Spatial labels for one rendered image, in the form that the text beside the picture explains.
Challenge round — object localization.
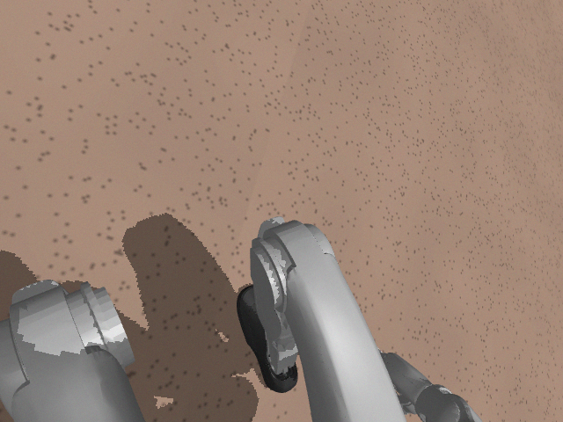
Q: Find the right robot arm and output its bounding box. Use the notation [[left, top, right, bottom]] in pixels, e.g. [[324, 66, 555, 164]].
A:
[[415, 384, 483, 422]]

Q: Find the right robot foot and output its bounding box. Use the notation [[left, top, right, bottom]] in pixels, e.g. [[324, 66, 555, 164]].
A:
[[237, 285, 297, 393]]

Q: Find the right robot hand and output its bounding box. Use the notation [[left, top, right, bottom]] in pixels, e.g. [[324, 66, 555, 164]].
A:
[[378, 348, 433, 415]]

